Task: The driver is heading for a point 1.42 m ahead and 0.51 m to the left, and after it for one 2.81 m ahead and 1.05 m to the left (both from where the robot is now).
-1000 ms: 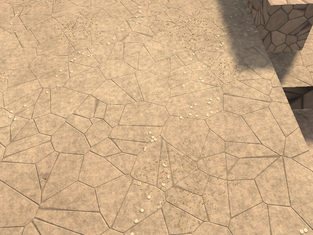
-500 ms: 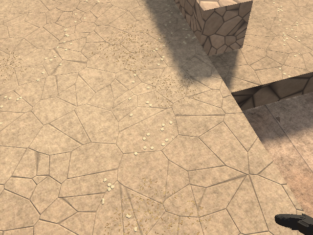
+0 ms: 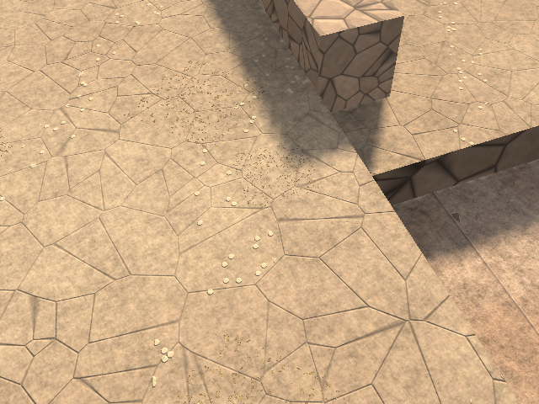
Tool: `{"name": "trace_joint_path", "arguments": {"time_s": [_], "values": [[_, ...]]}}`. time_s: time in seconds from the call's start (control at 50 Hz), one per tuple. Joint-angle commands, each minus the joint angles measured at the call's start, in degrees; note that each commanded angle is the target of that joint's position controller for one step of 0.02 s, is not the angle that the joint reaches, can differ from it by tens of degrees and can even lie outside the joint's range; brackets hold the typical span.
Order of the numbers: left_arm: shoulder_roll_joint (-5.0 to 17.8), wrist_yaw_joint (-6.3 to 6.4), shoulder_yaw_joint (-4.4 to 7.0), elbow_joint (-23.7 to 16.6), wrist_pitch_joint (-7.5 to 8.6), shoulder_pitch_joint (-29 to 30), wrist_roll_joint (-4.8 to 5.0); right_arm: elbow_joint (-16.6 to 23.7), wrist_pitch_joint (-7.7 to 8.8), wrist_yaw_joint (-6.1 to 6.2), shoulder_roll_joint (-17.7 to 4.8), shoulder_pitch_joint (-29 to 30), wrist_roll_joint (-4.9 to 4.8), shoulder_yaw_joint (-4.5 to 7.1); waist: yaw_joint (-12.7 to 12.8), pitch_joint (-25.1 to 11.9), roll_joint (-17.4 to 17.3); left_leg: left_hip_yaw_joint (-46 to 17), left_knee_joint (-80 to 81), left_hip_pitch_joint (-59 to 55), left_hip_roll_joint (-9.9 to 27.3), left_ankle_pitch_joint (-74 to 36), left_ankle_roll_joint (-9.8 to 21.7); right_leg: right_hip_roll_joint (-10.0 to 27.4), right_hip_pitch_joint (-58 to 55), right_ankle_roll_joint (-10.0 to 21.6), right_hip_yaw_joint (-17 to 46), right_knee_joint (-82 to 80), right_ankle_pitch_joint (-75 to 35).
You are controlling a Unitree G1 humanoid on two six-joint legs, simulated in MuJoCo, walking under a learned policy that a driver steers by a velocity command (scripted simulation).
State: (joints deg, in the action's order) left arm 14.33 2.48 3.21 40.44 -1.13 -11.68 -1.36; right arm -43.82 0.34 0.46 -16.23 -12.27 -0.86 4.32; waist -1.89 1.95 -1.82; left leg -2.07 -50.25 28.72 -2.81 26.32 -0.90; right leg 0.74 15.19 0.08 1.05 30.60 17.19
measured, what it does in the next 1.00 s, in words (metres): steps on the spot, turning left: left foot, then right foot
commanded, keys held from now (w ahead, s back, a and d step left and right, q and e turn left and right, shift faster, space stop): q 0.62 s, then no key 0.38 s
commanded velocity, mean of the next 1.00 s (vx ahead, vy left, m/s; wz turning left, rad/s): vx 0.00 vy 0.00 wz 0.43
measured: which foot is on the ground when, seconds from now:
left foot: up 0.00-0.24, down 0.26-0.72, up 0.74-1.00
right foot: down 0.00-0.26, up 0.28-0.70, down 0.72-1.00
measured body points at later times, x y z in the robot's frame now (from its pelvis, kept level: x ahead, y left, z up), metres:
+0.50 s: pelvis +0.00 +0.04 +0.01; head +0.03 +0.07 +0.45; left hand +0.08 +0.36 -0.10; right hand +0.24 -0.19 -0.07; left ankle +0.00 +0.12 -0.74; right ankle +0.06 -0.11 -0.67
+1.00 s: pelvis +0.00 +0.02 +0.00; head +0.03 +0.02 +0.45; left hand +0.01 +0.32 -0.10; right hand +0.26 -0.15 -0.10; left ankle -0.08 +0.13 -0.73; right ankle +0.07 -0.09 -0.74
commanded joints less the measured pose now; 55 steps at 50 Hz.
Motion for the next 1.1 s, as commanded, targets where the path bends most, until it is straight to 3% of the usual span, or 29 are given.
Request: {"name": "trace_joint_path", "arguments": {"time_s": [0.02,0.12,0.2,0.24,0.26,0.28,0.3,0.32,0.36,0.4,0.48,0.56,0.62,0.68,0.7,0.72,0.74,0.76,0.78,0.82,0.88,0.92,0.96,1.0,1.02,1.04,1.06,1.08,1.1], "values": [[8.0,0.39,2.27,-4.8,1.71,4.2,0.92,4.2,-0.76,0.36,-4.8,-0.1,0.07,1.72,0.1,-3.8,9.8,-1.5,-15.4,10.2,2.6,2.2,-2.4,16.0,-9.7,11.7,11.0,-9.4,-32.6],[10.5,1.05,3.67,-4.2,0.77,2.4,1.10,8.7,-1.93,-2.26,-2.2,5.4,-0.39,0.19,3.0,-5.4,11.2,3.6,-0.6,2.9,3.9,-3.8,-3.0,14.9,-9.7,11.0,3.5,-7.6,-31.1],[12.6,0.63,4.48,-4.0,1.26,2.2,2.56,10.2,-2.53,-3.33,-4.8,4.2,-0.70,1.16,2.6,-6.2,11.5,6.7,12.7,-5.3,2.4,-7.4,-0.4,17.1,-8.9,9.9,2.8,-4.7,-29.8],[11.0,0.20,4.14,-2.8,1.78,0.2,3.00,9.1,-2.53,-2.64,-6.2,0.1,-0.11,2.12,0.8,-7.0,8.2,6.5,24.6,-16.1,0.2,-19.9,2.5,14.1,-4.2,5.2,-1.5,2.8,-22.8],[8.5,-0.14,3.51,-3.2,2.11,-1.5,1.17,9.7,-2.35,-1.69,-11.8,-2.2,-0.03,3.75,1.2,-9.1,-3.2,-6.7,25.9,-27.6,9.2,-40.6,6.3,9.3,7.1,-0.4,-7.2,16.7,-9.0],[5.2,-0.20,1.97,-7.1,2.53,2.1,-0.81,11.1,-2.16,-1.59,-17.7,-3.3,1.81,4.53,0.7,-10.8,-17.0,-28.3,26.3,-32.8,24.7,-59.4,19.6,0.5,24.1,-4.5,-6.0,32.6,23.8],[8.2,-0.24,2.56,-7.5,2.72,6.2,0.77,11.0,-1.17,-2.01,-14.6,-5.4,2.72,3.64,-3.6,-14.9,-9.6,-29.5,28.2,-31.5,26.1,-54.0,24.5,0.7,25.3,-4.3,2.4,41.6,24.5],[9.4,-0.29,2.89,-7.2,2.49,6.6,2.10,10.9,-0.59,-1.92,-13.1,-2.4,2.36,2.92,-1.7,-11.2,-6.6,-24.0,28.3,-28.8,22.9,-48.0,21.8,1.7,26.8,-3.5,3.1,43.5,19.8],[10.0,0.28,3.39,-6.0,1.83,6.1,0.97,11.6,-1.15,-0.69,-10.8,4.0,0.35,2.25,1.0,-7.3,-2.5,-17.7,28.9,-22.8,16.8,-40.0,15.9,2.4,25.3,-3.4,3.5,38.1,11.5],[9.1,0.24,3.37,-5.2,1.45,3.7,0.45,12.3,-1.55,0.08,-10.3,5.5,0.48,1.85,2.7,-7.4,-3.4,-15.5,29.8,-17.9,13.9,-38.9,14.8,0.7,20.0,-4.2,2.7,36.1,6.2],[6.7,0.14,2.33,-5.1,1.54,4.3,0.84,12.1,-1.56,1.10,-10.8,4.3,0.26,2.22,1.8,-8.3,-4.8,-16.8,29.8,-19.1,12.5,-30.2,14.4,-0.7,18.0,-5.2,3.4,23.9,2.3],[7.1,-0.62,2.30,-5.6,2.12,5.9,1.27,12.6,-2.07,1.04,-11.7,4.5,0.42,2.67,0.8,-7.2,-6.8,-21.3,29.9,-16.0,11.9,-20.9,14.2,-2.2,13.0,-4.8,4.0,14.6,2.8],[7.8,-1.28,2.64,-5.7,2.87,5.6,1.72,12.9,-2.37,0.55,-11.8,4.7,0.19,2.76,0.5,-7.2,-7.8,-25.6,28.8,-16.5,11.7,-21.8,13.9,-3.2,9.7,-3.9,4.2,8.8,4.0],[7.3,-2.12,2.73,-4.4,3.67,1.7,1.69,13.1,-2.83,0.71,-10.4,6.2,-0.33,2.08,2.8,-8.4,-7.7,-25.3,24.9,-16.5,9.8,-25.4,11.2,-2.7,1.1,-1.9,2.5,-5.1,-4.4],[8.3,-2.16,2.99,-4.3,3.80,1.1,1.09,12.9,-2.82,0.91,-8.9,4.8,-0.28,1.60,2.7,-8.8,-6.0,-24.0,22.8,-13.7,7.9,-21.1,8.7,0.4,-4.3,-0.5,4.4,-9.0,-9.8],[11.5,-1.89,3.41,-5.3,3.64,0.9,-0.12,12.9,-2.55,0.85,-6.0,2.4,0.70,0.63,1.1,-10.0,3.3,-18.2,14.2,-8.3,3.3,-8.8,5.2,10.8,-9.6,3.4,14.1,-11.2,-16.5],[14.1,-1.97,3.75,-4.6,3.19,2.4,-1.64,14.2,-1.95,0.80,-6.7,2.5,0.28,0.96,-1.1,-5.9,17.2,-7.7,6.5,0.1,-4.5,6.0,2.1,18.8,-6.7,12.8,25.0,-13.1,-24.2],[11.0,-1.88,3.18,-5.7,3.47,3.2,-1.28,13.3,-1.46,0.95,-11.1,2.6,1.07,2.28,1.0,-6.1,14.7,-7.7,-6.1,0.8,-1.9,10.5,-0.7,21.9,-4.7,17.5,27.8,-13.8,-23.6],[10.0,-1.60,2.80,-5.9,3.48,4.1,-0.46,12.3,-1.48,0.83,-12.7,2.5,0.48,3.14,1.0,-5.4,11.3,-8.0,-12.4,1.9,-1.7,8.0,-1.7,19.4,-4.8,16.4,24.1,-13.0,-22.4],[8.8,-1.39,2.29,-5.7,3.38,6.1,1.12,10.4,-2.41,1.07,-9.8,1.1,0.53,2.74,0.4,-4.1,8.5,-8.3,-15.5,3.3,-1.3,2.9,-3.4,14.5,-5.6,12.6,17.3,-11.2,-21.6],[7.1,-1.33,1.47,-4.8,2.58,5.8,0.93,10.2,-2.68,0.67,-4.5,1.8,0.31,0.85,0.8,-5.2,10.2,-3.9,-5.7,-1.7,0.2,0.2,-4.7,10.2,-6.2,11.3,10.0,-9.9,-26.4],[7.8,-1.38,1.64,-4.3,1.88,4.8,0.90,10.9,-2.46,0.30,-2.4,4.2,0.47,-0.26,2.6,-6.3,12.9,-0.4,5.2,-7.2,2.0,1.2,-4.7,9.5,-6.6,11.3,8.7,-9.0,-26.6],[9.1,-1.51,1.91,-3.7,1.31,3.0,1.25,10.5,-2.34,0.08,-3.5,3.9,-0.04,0.11,3.3,-6.7,13.6,1.4,14.6,-11.2,1.6,-2.7,-4.3,10.2,-7.3,11.7,10.1,-7.8,-25.8],[8.1,-1.67,1.31,-3.0,1.42,1.9,2.07,8.9,-2.19,-0.06,-3.8,1.1,0.44,0.25,1.6,-5.9,11.7,2.0,30.3,-19.1,1.2,-16.3,-2.1,9.2,-4.5,9.0,9.7,-6.6,-22.8],[7.3,-1.93,0.91,-2.3,2.13,-0.2,1.61,9.4,-2.15,0.21,-5.8,0.8,1.12,0.37,2.3,-6.8,9.0,-2.4,30.6,-24.9,4.3,-22.6,-0.2,8.4,-1.0,5.6,9.2,-6.0,-18.6],[5.8,-2.50,0.27,-2.8,3.04,-1.2,-0.15,10.0,-2.23,0.80,-9.9,-0.1,1.70,1.03,4.2,-8.9,-0.4,-9.3,27.1,-28.8,11.5,-36.0,2.6,4.5,2.6,1.9,4.8,-1.1,-11.1],[3.6,-2.42,-0.31,-2.8,3.37,-1.1,-0.35,8.7,-2.01,0.32,-7.6,2.5,2.21,0.39,5.9,-8.2,-9.1,-10.3,27.0,-19.4,12.7,-26.8,6.8,2.2,-1.7,-1.1,1.5,-4.2,-2.0],[6.2,-2.22,0.05,-2.4,3.30,1.9,-0.56,10.1,-1.52,-0.23,-4.3,4.5,2.15,-0.29,3.8,-5.5,-5.4,-9.1,28.0,-16.9,10.0,-18.9,6.4,1.9,-3.3,-2.7,1.3,-3.4,-4.4],[6.5,-2.16,0.29,-2.2,3.20,3.5,-0.25,9.3,-1.11,-0.29,-3.6,3.6,2.52,-0.52,2.9,-4.7,-4.1,-8.2,28.3,-16.1,8.6,-15.2,5.0,1.5,-3.3,-2.9,0.8,-3.1,-6.2]]}}
Velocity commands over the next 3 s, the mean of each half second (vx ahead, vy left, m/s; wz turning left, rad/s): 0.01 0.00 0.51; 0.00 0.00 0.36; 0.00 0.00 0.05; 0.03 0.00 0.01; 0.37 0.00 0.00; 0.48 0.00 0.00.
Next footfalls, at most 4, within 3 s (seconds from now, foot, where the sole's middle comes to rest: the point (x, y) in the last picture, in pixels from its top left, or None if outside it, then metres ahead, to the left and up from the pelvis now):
0.26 left None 0.04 0.13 -0.77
0.72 right None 0.11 -0.07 -0.77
1.02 left None -0.04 0.15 -0.77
2.60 left None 0.35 0.32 -0.77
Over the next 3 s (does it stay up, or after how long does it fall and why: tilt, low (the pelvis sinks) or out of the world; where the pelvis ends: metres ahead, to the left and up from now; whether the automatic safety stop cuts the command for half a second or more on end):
stays up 0.41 0.25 0.01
